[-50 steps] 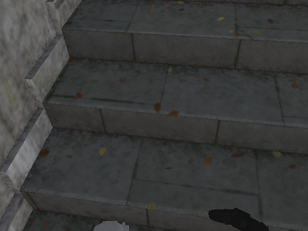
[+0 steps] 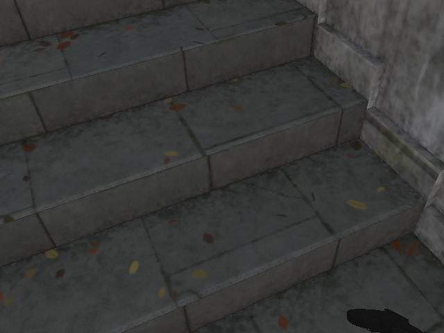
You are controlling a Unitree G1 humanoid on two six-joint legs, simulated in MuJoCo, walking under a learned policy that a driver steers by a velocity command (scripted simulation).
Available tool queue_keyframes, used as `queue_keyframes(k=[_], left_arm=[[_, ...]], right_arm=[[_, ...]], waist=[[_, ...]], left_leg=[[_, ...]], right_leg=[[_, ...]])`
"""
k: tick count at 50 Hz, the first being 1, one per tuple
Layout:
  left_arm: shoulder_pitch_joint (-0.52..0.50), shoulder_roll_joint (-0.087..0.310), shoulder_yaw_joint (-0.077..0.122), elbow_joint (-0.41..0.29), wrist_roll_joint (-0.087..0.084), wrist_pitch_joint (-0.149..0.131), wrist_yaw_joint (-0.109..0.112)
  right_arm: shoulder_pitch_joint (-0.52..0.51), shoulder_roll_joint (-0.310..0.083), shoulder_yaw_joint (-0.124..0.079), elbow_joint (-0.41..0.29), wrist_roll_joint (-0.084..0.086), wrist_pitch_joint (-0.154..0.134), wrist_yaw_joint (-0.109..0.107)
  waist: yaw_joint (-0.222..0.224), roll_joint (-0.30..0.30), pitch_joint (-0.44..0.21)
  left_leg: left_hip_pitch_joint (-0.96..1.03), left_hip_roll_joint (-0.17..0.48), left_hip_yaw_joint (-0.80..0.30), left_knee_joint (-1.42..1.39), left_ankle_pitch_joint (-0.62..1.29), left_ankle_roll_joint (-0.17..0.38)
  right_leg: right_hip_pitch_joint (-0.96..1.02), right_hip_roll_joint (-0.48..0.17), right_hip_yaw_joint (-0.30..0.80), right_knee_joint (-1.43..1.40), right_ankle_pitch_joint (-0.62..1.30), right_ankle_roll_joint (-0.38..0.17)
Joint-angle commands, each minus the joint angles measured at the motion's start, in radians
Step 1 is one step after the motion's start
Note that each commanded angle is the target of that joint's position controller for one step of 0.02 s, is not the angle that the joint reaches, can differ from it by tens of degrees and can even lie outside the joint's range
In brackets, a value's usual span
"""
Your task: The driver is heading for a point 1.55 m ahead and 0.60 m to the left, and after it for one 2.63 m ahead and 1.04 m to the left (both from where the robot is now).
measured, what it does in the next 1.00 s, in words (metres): climbs, turning left: left foot 0.15 m higher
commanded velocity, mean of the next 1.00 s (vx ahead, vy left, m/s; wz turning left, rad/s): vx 0.17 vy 0.00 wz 0.43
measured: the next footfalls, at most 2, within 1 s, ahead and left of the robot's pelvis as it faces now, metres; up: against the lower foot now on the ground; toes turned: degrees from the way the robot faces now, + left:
left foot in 0.30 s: +0.36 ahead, +0.10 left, +0.15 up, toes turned +8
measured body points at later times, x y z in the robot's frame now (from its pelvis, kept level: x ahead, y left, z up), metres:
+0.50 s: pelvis +0.26 +0.05 +0.13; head +0.26 +0.06 +0.58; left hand +0.40 +0.31 +0.05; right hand +0.40 -0.17 +0.01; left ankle +0.32 +0.10 -0.57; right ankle +0.23 -0.11 -0.36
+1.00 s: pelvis +0.40 +0.01 +0.16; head +0.40 +0.03 +0.61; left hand +0.48 +0.31 +0.10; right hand +0.67 -0.12 +0.09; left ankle +0.32 +0.10 -0.57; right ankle +0.47 -0.14 -0.31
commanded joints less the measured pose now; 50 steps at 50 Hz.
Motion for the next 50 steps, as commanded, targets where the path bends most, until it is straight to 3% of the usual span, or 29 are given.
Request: queue_keyframes(k=[1, 2, 4, 5, 6, 7, 9, 11, 13, 14, 15, 16, 17, 18, 19, 20, 21, 22, 25, 27, 28, 31, 32, 34, 36, 39, 42, 45, 50], left_arm=[[-0.014, -0.027, -0.033, 0.016, 0.025, -0.022, -0.002], [-0.018, -0.001, -0.032, 0.021, 0.021, -0.02, 0.001], [-0.064, 0.01, -0.036, 0.028, 0.006, -0.009, 0.004], [-0.017, 0.007, -0.039, 0.055, 0.008, -0.011, 0.009], [0.06, 0.019, -0.036, 0.075, 0.007, -0.011, 0.034], [0.093, 0.03, -0.035, 0.098, 0.003, -0.004, 0.055], [0.102, 0.052, -0.026, 0.142, -0.009, -0.005, 0.083], [0.038, 0.085, -0.025, 0.134, -0.014, 0.018, 0.084], [0.052, 0.17, -0.007, 0.118, -0.018, 0.007, 0.083], [-0.035, 0.195, -0.003, 0.094, -0.02, 0.005, 0.084], [-0.116, 0.213, 0.007, 0.056, -0.018, 0.002, 0.088], [-0.142, 0.208, 0.01, -0.018, 0.006, -0.027, 0.092], [-0.119, 0.028, -0.022, -0.065, 0.016, -0.047, 0.046], [-0.053, 0.046, -0.006, -0.035, 0.001, -0.075, -0.01], [-0.16, 0.029, -0.006, -0.101, -0.019, -0.063, -0.028], [-0.236, -0.008, -0.019, -0.151, -0.006, -0.053, -0.026], [-0.239, 0.003, -0.02, -0.179, 0.005, -0.055, -0.015], [-0.187, -0.005, -0.026, -0.207, 0.003, -0.048, -0.001], [-0.139, -0.023, -0.044, -0.244, -0.009, -0.048, 0.026], [-0.219, -0.032, -0.052, -0.297, 0.012, -0.043, 0.044], [-0.252, -0.031, -0.056, -0.327, 0.022, -0.034, 0.055], [-0.305, 0.0, -0.041, -0.366, 0.01, -0.016, 0.088], [-0.26, -0.001, -0.034, -0.337, -0.007, -0.006, 0.094], [-0.264, 0.014, -0.025, -0.347, -0.026, 0.001, 0.102], [-0.326, 0.017, -0.02, -0.376, -0.027, 0.0, 0.109], [-0.371, 0.026, -0.012, -0.404, -0.032, -0.007, 0.111], [-0.413, 0.006, -0.024, -0.444, -0.026, -0.004, 0.098], [-0.398, 0.03, -0.022, -0.453, -0.021, -0.002, 0.09], [-0.468, 0.042, -0.038, -0.53, -0.012, -0.014, 0.083]], right_arm=[[0.11, 0.131, 0.069, 0.013, 0.023, 0.032, 0.003], [0.101, 0.133, 0.073, -0.001, 0.023, 0.037, -0.003], [-0.006, 0.086, 0.074, -0.05, -0.003, 0.041, -0.014], [-0.106, 0.086, 0.077, -0.08, -0.025, 0.041, -0.017], [-0.214, 0.106, 0.092, -0.108, -0.027, 0.047, -0.026], [-0.222, 0.111, 0.096, -0.12, -0.02, 0.045, -0.03], [-0.186, 0.089, 0.083, -0.106, -0.011, 0.047, -0.018], [-0.19, 0.086, 0.079, -0.108, -0.022, 0.042, -0.005], [-0.124, 0.018, 0.046, -0.063, -0.028, 0.055, -0.007], [0.014, -0.03, 0.027, -0.013, -0.033, 0.063, -0.003], [0.123, -0.088, 0.007, 0.023, -0.033, 0.069, 0.003], [0.247, -0.188, -0.028, 0.073, -0.067, 0.079, 0.007], [0.257, -0.241, -0.045, 0.069, -0.12, 0.11, -0.022], [0.247, -0.144, -0.02, 0.057, -0.162, 0.11, -0.046], [0.171, -0.079, -0.013, 0.057, -0.108, 0.103, -0.052], [0.13, -0.032, -0.005, 0.077, -0.061, 0.094, -0.044], [0.099, -0.013, -0.003, 0.094, -0.048, 0.082, -0.038], [0.102, -0.011, -0.002, 0.102, -0.04, 0.08, -0.029], [0.137, -0.044, -0.014, 0.101, -0.036, 0.085, -0.016], [0.159, -0.074, -0.026, 0.093, -0.031, 0.104, -0.026], [0.126, -0.108, -0.039, 0.064, -0.031, 0.121, -0.046], [0.144, -0.151, -0.054, -0.004, -0.044, 0.147, -0.093], [0.134, -0.145, -0.047, -0.025, -0.059, 0.152, -0.102], [0.142, -0.153, -0.05, -0.064, -0.045, 0.159, -0.108], [0.161, -0.134, -0.05, -0.089, -0.034, 0.164, -0.109], [0.162, -0.105, -0.048, -0.13, -0.03, 0.165, -0.118], [0.142, -0.127, -0.055, -0.158, -0.032, 0.175, -0.13], [0.142, -0.154, -0.06, -0.187, -0.031, 0.181, -0.138], [0.259, -0.212, -0.082, -0.143, 0.018, 0.178, -0.154]], waist=[[-0.038, -0.093, 0.116], [-0.048, -0.106, 0.125], [-0.041, -0.086, 0.146], [0.003, -0.087, 0.144], [0.06, -0.101, 0.13], [0.07, -0.127, 0.118], [0.061, -0.144, 0.032], [0.011, -0.1, -0.04], [-0.023, -0.214, -0.106], [-0.093, -0.272, -0.141], [-0.155, -0.282, -0.157], [-0.167, -0.09, -0.204], [-0.083, 0.373, -0.275], [-0.051, 0.221, -0.342], [-0.022, 0.105, -0.178], [0.024, -0.039, -0.015], [0.067, -0.119, 0.045], [0.102, -0.077, 0.051], [0.129, -0.031, 0.046], [0.115, -0.023, 0.02], [0.119, 0.013, -0.004], [0.075, 0.089, -0.112], [0.062, 0.104, -0.15], [0.033, 0.06, -0.117], [-0.002, 0.057, -0.057], [-0.019, 0.081, 0.004], [-0.018, 0.101, -0.008], [-0.026, 0.089, -0.016], [-0.053, 0.063, 0.035]], left_leg=[[-0.307, -0.048, -0.044, 0.255, 0.04, -0.005], [-0.376, -0.056, -0.054, 0.262, 0.047, -0.008], [-0.359, -0.06, -0.005, 0.011, 0.143, -0.041], [-0.34, -0.056, 0.063, -0.089, 0.192, -0.058], [-0.341, -0.049, 0.155, -0.123, 0.142, -0.086], [-0.342, -0.024, 0.177, -0.182, 0.102, -0.098], [-0.24, 0.031, 0.228, -0.309, 0.032, -0.083], [0.062, -0.007, 0.312, -0.584, -0.068, -0.016], [0.299, -0.099, 0.367, -0.801, -0.236, 0.0], [0.334, -0.098, 0.299, -0.94, -0.293, 0.014], [0.415, -0.09, 0.184, -1.17, -0.264, 0.035], [0.738, -0.022, -0.09, -1.241, 0.113, 0.07], [1.029, 0.226, -0.631, -1.589, 0.501, 0.286], [0.972, 0.259, -0.76, -1.668, 0.342, 0.277], [0.823, 0.211, -0.661, -1.642, 0.121, 0.206], [0.682, 0.157, -0.505, -1.604, 0.016, 0.146], [0.594, 0.112, -0.383, -1.589, -0.012, 0.104], [0.552, 0.074, -0.328, -1.597, 0.015, 0.084], [0.574, 0.018, -0.151, -1.589, 0.162, 0.047], [0.57, -0.018, -0.139, -1.553, 0.217, -0.003], [0.571, -0.045, -0.132, -1.548, 0.306, -0.029], [0.725, -0.002, -0.251, -1.544, 0.411, -0.03], [0.794, 0.04, -0.309, -1.522, 0.412, 0.003], [0.869, 0.075, -0.393, -1.537, 0.238, 0.037], [0.925, 0.087, -0.454, -1.554, 0.131, 0.059], [0.965, 0.101, -0.5, -1.562, 0.143, 0.101], [1.008, 0.131, -0.516, -1.558, 0.365, 0.122], [1.045, 0.164, -0.571, -1.551, 0.514, 0.15], [1.2, 0.175, -0.594, -1.523, 0.547, 0.113]], right_leg=[[-0.028, -0.221, 0.201, -0.29, 0.05, -0.001], [-0.006, -0.226, 0.186, -0.298, 0.027, 0.028], [-0.085, -0.191, 0.095, -0.339, 0.021, 0.091], [-0.097, -0.192, 0.081, -0.358, 0.02, 0.078], [-0.076, -0.229, 0.115, -0.467, 0.082, 0.03], [0.017, -0.22, 0.118, -0.483, 0.183, 0.02], [0.251, -0.254, 0.056, -0.514, 0.586, 0.006], [0.295, -0.235, -0.094, -0.436, 1.209, 0.031], [0.415, -0.299, -0.04, -0.326, 1.809, -0.016], [0.564, -0.346, -0.02, -0.218, 1.961, -0.036], [0.627, -0.314, -0.037, -0.038, 1.925, -0.019], [0.333, -0.232, -0.005, 0.208, 1.496, -0.008], [-0.12, 0.099, 0.028, 0.729, 0.068, 0.111], [-0.174, 0.082, 0.268, 1.075, -0.026, 0.095], [-0.303, 0.061, 0.25, 1.195, -0.008, 0.08], [-0.395, 0.021, 0.217, 1.225, 0.006, 0.059], [-0.437, -0.012, 0.18, 1.228, 0.028, 0.043], [-0.44, -0.027, 0.17, 1.297, 0.034, 0.033], [-0.535, -0.059, 0.114, 1.259, 0.101, 0.04], [-0.573, -0.075, 0.07, 1.193, 0.155, 0.077], [-0.555, -0.076, 0.03, 1.088, 0.188, 0.106], [-0.591, -0.068, 0.028, 1.047, 0.22, 0.182], [-0.637, -0.055, 0.048, 1.209, 0.21, 0.208], [-0.725, -0.058, 0.113, 1.252, 0.144, 0.228], [-0.78, -0.056, 0.134, 1.218, 0.093, 0.238], [-0.796, -0.052, 0.146, 1.143, 0.049, 0.251], [-0.757, -0.043, 0.154, 1.126, -0.048, 0.259], [-0.747, -0.019, 0.158, 1.24, -0.158, 0.26], [-0.942, -0.025, 0.172, 1.385, -0.331, 0.252]])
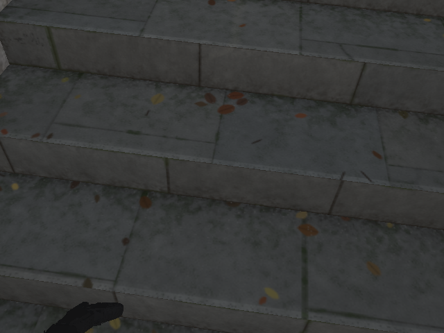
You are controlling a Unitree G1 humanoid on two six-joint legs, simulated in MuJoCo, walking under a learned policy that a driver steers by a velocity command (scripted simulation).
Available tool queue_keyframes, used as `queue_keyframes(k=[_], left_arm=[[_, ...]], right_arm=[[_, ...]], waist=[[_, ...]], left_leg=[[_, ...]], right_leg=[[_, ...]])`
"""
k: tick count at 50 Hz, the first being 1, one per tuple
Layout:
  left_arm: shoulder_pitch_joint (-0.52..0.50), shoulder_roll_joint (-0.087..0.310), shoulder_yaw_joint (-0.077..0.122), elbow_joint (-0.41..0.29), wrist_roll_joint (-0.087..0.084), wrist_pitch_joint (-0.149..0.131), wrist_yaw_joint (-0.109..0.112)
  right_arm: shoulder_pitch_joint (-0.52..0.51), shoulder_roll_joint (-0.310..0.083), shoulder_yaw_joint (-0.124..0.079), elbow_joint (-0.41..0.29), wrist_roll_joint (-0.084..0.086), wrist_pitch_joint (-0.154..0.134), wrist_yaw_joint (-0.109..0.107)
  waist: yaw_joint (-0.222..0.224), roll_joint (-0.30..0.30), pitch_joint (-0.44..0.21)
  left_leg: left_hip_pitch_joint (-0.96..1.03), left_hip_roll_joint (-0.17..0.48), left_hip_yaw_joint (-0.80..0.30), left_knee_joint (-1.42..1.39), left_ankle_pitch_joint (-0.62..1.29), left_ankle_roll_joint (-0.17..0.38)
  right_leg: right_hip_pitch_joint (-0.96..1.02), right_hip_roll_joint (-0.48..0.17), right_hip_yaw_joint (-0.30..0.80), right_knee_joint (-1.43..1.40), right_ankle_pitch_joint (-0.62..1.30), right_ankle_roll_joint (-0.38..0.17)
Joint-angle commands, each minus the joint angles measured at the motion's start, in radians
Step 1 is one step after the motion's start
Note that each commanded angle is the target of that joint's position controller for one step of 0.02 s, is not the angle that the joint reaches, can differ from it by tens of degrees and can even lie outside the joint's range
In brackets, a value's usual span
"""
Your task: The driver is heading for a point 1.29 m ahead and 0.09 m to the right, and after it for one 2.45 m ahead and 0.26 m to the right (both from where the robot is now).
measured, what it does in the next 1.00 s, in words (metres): walks ahead: right foot 0.15 m higher, then left foot 0.15 m lower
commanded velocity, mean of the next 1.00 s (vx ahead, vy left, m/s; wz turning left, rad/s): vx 0.14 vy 0.00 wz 0.16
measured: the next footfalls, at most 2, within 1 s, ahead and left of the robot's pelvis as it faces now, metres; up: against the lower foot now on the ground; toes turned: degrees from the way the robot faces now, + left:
right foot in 0.18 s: +0.16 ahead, -0.25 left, +0.15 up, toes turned +5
left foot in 0.72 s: +0.03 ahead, +0.02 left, +0.00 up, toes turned +9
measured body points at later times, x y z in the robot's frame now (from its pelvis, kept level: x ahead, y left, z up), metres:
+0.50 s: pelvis +0.06 -0.13 +0.07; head +0.07 -0.15 +0.52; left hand +0.14 +0.12 -0.02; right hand +0.27 -0.34 -0.03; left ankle -0.02 -0.02 -0.46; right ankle +0.12 -0.25 -0.59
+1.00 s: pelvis +0.11 -0.11 +0.01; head +0.13 -0.09 +0.46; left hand +0.35 +0.04 -0.04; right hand +0.03 -0.32 -0.13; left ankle -0.01 +0.02 -0.74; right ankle +0.24 -0.23 -0.49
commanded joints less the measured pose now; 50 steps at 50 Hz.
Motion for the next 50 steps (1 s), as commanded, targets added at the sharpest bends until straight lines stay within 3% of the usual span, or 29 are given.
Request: queue_keyframes(k=[1, 4, 5, 7, 8, 9, 10, 11, 12, 13, 14, 15, 17, 21, 23, 28, 32, 35, 36, 37, 38, 39, 40, 41, 44, 46, 48, 49, 50], left_arm=[[-0.154, 0.016, -0.014, -0.157, 0.002, -0.031, -0.005], [-0.129, 0.015, -0.026, -0.216, 0.01, -0.033, -0.002], [-0.134, 0.001, -0.03, -0.255, 0.01, -0.03, -0.003], [-0.09, 0.0, -0.026, -0.246, 0.015, -0.017, -0.015], [-0.043, -0.001, -0.005, -0.237, 0.015, -0.012, -0.01], [0.042, 0.047, 0.031, -0.215, 0.013, -0.006, -0.012], [0.152, 0.12, 0.075, -0.176, 0.018, -0.011, -0.014], [0.236, 0.271, 0.113, -0.115, 0.048, -0.005, -0.003], [0.279, 0.22, 0.087, -0.083, 0.09, -0.01, 0.016], [0.185, 0.141, 0.061, -0.123, 0.062, -0.014, 0.014], [0.105, 0.111, 0.061, -0.141, 0.044, -0.017, 0.023], [0.038, 0.056, 0.059, -0.114, 0.033, -0.017, 0.035], [0.058, 0.011, 0.05, -0.073, 0.028, -0.022, 0.05], [0.13, 0.026, 0.048, -0.063, -0.001, -0.017, 0.07], [0.168, 0.036, 0.052, -0.066, -0.003, -0.016, 0.078], [0.146, 0.087, 0.067, -0.079, -0.002, 0.0, 0.081], [0.052, 0.112, 0.07, -0.089, -0.012, -0.007, 0.071], [0.038, 0.029, 0.041, -0.072, -0.008, -0.015, 0.062], [0.036, -0.054, 0.015, -0.06, -0.008, -0.015, 0.046], [-0.07, -0.188, -0.023, -0.097, -0.017, -0.024, 0.014], [0.111, -0.2, -0.027, -0.065, -0.04, -0.039, -0.02], [0.242, -0.143, -0.036, -0.054, -0.052, -0.044, -0.029], [0.093, -0.124, -0.04, -0.133, -0.086, -0.041, -0.016], [-0.081, -0.05, -0.014, -0.122, -0.064, -0.029, -0.002], [-0.209, -0.093, -0.041, -0.162, -0.033, -0.043, -0.033], [-0.222, -0.137, -0.073, -0.198, -0.042, -0.059, -0.055], [-0.307, -0.131, -0.096, -0.238, -0.015, -0.054, -0.061], [-0.32, -0.125, -0.092, -0.225, 0.004, -0.057, -0.064], [-0.246, -0.12, -0.076, -0.184, 0.007, -0.061, -0.054]], right_arm=[[0.117, -0.192, -0.064, -0.02, 0.02, 0.0, -0.019], [0.028, -0.225, -0.076, -0.016, 0.035, 0.003, -0.024], [0.012, -0.233, -0.078, -0.011, 0.064, 0.015, -0.021], [-0.09, -0.259, -0.096, -0.045, 0.072, 0.036, -0.022], [-0.078, -0.27, -0.104, -0.036, 0.09, 0.025, -0.012], [-0.005, -0.298, -0.104, 0.026, 0.117, 0.021, 0.002], [0.006, -0.255, -0.098, 0.045, 0.12, 0.009, 0.025], [-0.008, -0.165, -0.089, -0.017, 0.098, 0.004, 0.054], [-0.032, -0.113, -0.072, 0.039, 0.036, -0.017, 0.077], [0.015, -0.098, -0.063, 0.043, 0.02, -0.029, 0.096], [-0.014, -0.077, -0.051, 0.03, 0.016, -0.018, 0.086], [-0.005, -0.074, -0.041, 0.026, -0.01, -0.008, 0.067], [0.031, -0.093, -0.032, 0.052, -0.032, 0.007, 0.064], [0.016, -0.102, -0.021, 0.035, -0.015, 0.01, 0.06], [-0.034, -0.091, -0.016, 0.005, -0.027, 0.007, 0.057], [-0.032, -0.086, -0.012, -0.011, 0.0, 0.016, 0.068], [0.034, -0.064, -0.009, 0.007, 0.002, 0.008, 0.072], [0.206, -0.008, -0.015, 0.164, -0.021, 0.009, 0.109], [0.26, 0.056, -0.006, 0.202, -0.035, 0.006, 0.124], [0.325, 0.066, 0.01, 0.228, -0.077, -0.027, 0.137], [0.254, -0.073, -0.013, 0.21, -0.068, -0.053, 0.139], [0.244, -0.279, -0.074, 0.211, -0.012, -0.04, 0.129], [0.174, -0.316, -0.092, 0.172, 0.032, -0.044, 0.093], [0.168, -0.166, -0.054, 0.201, 0.025, -0.048, 0.074], [0.304, -0.027, -0.013, 0.284, -0.016, -0.089, 0.064], [0.281, -0.006, 0.0, 0.309, -0.01, -0.08, 0.048], [0.259, -0.065, -0.015, 0.315, -0.002, -0.079, 0.035], [0.23, -0.068, -0.012, 0.319, 0.008, -0.089, 0.049], [0.242, -0.065, -0.005, 0.358, 0.015, -0.086, 0.063]], waist=[[-0.048, 0.097, 0.0], [0.008, 0.13, -0.041], [0.035, 0.157, -0.07], [0.063, 0.145, -0.109], [0.082, 0.206, -0.118], [0.143, 0.223, -0.135], [0.191, 0.118, -0.158], [0.18, -0.484, -0.309], [0.177, -0.65, -0.299], [0.11, -0.45, -0.202], [0.077, -0.312, -0.069], [0.039, -0.235, 0.07], [0.016, -0.068, 0.082], [0.029, -0.027, 0.04], [0.054, -0.058, 0.025], [0.046, -0.146, -0.004], [0.002, -0.174, 0.007], [-0.023, -0.031, 0.055], [-0.061, 0.07, 0.091], [-0.093, 0.113, 0.087], [0.067, 0.184, 0.053], [0.109, 0.241, -0.02], [0.074, 0.246, 0.069], [-0.004, 0.018, 0.153], [-0.046, 0.03, 0.268], [0.01, 0.101, 0.257], [0.011, 0.086, 0.221], [0.006, 0.083, 0.165], [0.056, 0.099, 0.057]], left_leg=[[0.411, 0.335, -0.308, -0.034, 0.761, 0.196], [0.276, 0.302, -0.228, -0.041, 0.736, 0.131], [0.196, 0.257, -0.216, -0.033, 0.618, 0.101], [-0.025, 0.252, -0.15, -0.141, 0.578, 0.081], [-0.138, 0.298, -0.19, -0.197, 0.624, 0.074], [-0.048, 0.269, -0.155, -0.19, 0.689, 0.064], [-0.007, 0.184, -0.052, 0.011, 0.669, 0.002], [-0.266, 0.008, 0.064, 0.401, 0.396, -0.07], [-0.248, -0.111, -0.019, 0.741, -0.197, -0.104], [-0.273, -0.115, -0.044, 0.943, -0.247, -0.114], [-0.31, -0.1, 0.041, 1.028, -0.263, -0.112], [-0.345, -0.063, 0.1, 1.048, -0.28, -0.104], [-0.288, -0.023, 0.217, 1.144, -0.083, -0.089], [-0.376, -0.005, 0.218, 1.219, 0.063, -0.094], [-0.438, 0.011, 0.223, 1.204, 0.079, -0.1], [-0.347, 0.105, 0.324, 0.805, 0.06, -0.125], [-0.059, 0.188, 0.373, 0.334, 0.027, -0.032], [0.259, 0.17, 0.518, -0.105, 0.384, 0.07], [0.24, 0.175, 0.484, -0.215, 0.35, 0.114], [0.263, 0.267, 0.322, -0.115, 0.481, 0.141], [0.278, 0.424, 0.111, -0.033, 0.922, 0.185], [0.345, 0.64, -0.14, -0.227, 0.437, 0.324], [0.341, 0.767, -0.363, -0.446, -0.344, 0.319], [0.351, 0.646, -0.34, -0.446, -0.572, 0.242], [0.314, 0.524, -0.134, -0.389, -0.363, 0.207], [0.088, 0.446, 0.051, -0.455, -0.231, 0.178], [-0.126, 0.395, 0.163, -0.688, -0.075, 0.201], [-0.172, 0.376, 0.251, -0.756, 0.13, 0.187], [-0.134, 0.331, 0.363, -0.678, 0.61, 0.174]], right_leg=[[-0.404, -0.027, 0.039, 0.113, -0.09, -0.008], [-0.256, -0.078, 0.024, 0.002, -0.074, -0.019], [-0.18, -0.106, 0.044, -0.184, -0.057, -0.038], [0.183, -0.118, -0.076, -0.534, 0.143, -0.069], [0.425, -0.104, -0.031, -0.679, -0.009, -0.116], [0.555, -0.037, -0.153, -0.916, -0.083, -0.126], [0.713, -0.071, -0.081, -1.15, 0.056, -0.143], [0.896, -0.234, 0.45, -1.298, 0.142, -0.261], [0.748, -0.339, 0.734, -1.42, 0.326, -0.324], [0.587, -0.322, 0.684, -1.426, 0.246, -0.298], [0.465, -0.312, 0.569, -1.381, 0.247, -0.292], [0.329, -0.305, 0.451, -1.312, 0.283, -0.299], [0.224, -0.248, 0.276, -1.174, 0.23, -0.289], [0.349, -0.288, 0.313, -1.116, 0.298, -0.353], [0.429, -0.293, 0.324, -1.115, 0.27, -0.376], [0.423, -0.258, 0.284, -1.127, 0.116, -0.357], [0.203, -0.233, 0.268, -1.091, -0.034, -0.324], [-0.008, -0.19, 0.064, -0.846, -0.128, -0.278], [-0.059, -0.087, -0.014, -0.495, -0.284, -0.243], [-0.221, 0.037, -0.048, 0.059, -0.23, -0.198], [-0.337, 0.035, 0.012, 0.339, -0.182, -0.161], [-0.452, -0.029, 0.059, 0.381, -0.164, -0.105], [-0.63, -0.165, 0.171, 0.345, -0.01, -0.083], [-0.727, -0.123, 0.094, 0.397, 0.114, -0.075], [-0.805, -0.127, 0.078, 0.352, 0.242, -0.091], [-0.612, -0.177, 0.028, 0.177, 0.213, -0.127], [-0.234, -0.204, -0.172, -0.231, 0.222, -0.138], [0.032, -0.185, -0.258, -0.392, 0.207, -0.163], [0.273, -0.118, -0.32, -0.419, 0.229, -0.202]])
Velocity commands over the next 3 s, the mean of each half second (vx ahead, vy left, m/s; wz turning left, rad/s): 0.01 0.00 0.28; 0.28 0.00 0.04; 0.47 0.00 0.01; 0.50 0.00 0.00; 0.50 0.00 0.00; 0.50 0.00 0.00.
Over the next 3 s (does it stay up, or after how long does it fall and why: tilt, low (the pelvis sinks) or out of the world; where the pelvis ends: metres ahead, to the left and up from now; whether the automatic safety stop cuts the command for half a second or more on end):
stays up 1.19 -0.03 0.59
